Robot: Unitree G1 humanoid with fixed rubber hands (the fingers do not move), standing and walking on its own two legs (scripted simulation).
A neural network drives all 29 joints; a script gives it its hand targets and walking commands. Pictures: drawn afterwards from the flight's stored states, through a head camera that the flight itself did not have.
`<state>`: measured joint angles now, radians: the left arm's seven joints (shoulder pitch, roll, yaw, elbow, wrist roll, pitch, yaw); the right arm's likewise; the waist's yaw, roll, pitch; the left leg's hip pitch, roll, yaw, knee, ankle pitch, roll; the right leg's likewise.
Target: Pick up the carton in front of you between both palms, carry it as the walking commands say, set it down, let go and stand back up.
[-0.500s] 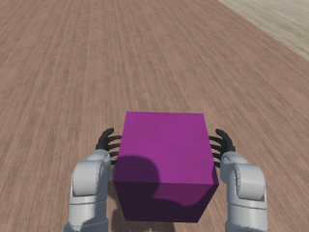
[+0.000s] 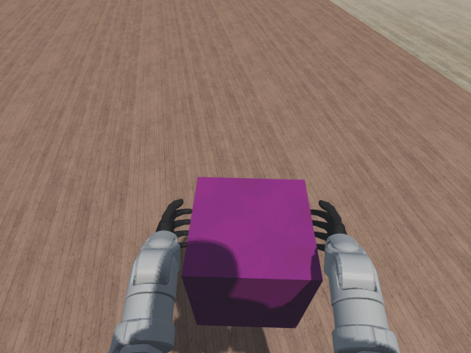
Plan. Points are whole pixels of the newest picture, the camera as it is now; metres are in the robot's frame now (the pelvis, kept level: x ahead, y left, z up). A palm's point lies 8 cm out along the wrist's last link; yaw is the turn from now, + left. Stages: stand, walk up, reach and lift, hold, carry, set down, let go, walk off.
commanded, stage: carry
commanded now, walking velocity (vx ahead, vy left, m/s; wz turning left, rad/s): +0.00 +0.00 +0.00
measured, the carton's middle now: (248, 255) +0.32 +0.00 -0.06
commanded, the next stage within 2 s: hold in 0.76 s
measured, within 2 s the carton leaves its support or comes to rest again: neither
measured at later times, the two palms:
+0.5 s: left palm (161, 249) +0.27 +0.15 +0.04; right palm (337, 251) +0.27 -0.14 +0.04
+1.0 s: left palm (145, 267) +0.23 +0.17 +0.05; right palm (329, 259) +0.26 -0.13 +0.05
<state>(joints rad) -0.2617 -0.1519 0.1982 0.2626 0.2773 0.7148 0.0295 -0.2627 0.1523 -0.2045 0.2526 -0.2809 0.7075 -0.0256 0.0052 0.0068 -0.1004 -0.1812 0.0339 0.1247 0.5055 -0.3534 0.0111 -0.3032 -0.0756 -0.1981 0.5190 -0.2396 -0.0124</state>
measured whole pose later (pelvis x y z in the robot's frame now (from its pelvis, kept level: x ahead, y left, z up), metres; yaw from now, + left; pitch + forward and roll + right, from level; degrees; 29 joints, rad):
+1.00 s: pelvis -0.04 +0.00 +0.01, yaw +4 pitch -6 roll +0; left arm -0.24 -0.15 0.18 0.22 0.26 0.71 0.02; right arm -0.23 0.15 -0.17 0.19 -0.27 0.73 -0.02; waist 0.01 0.02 0.05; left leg -0.04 -0.01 0.03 0.39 -0.24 0.03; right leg -0.12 -0.02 -0.02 0.36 -0.14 0.01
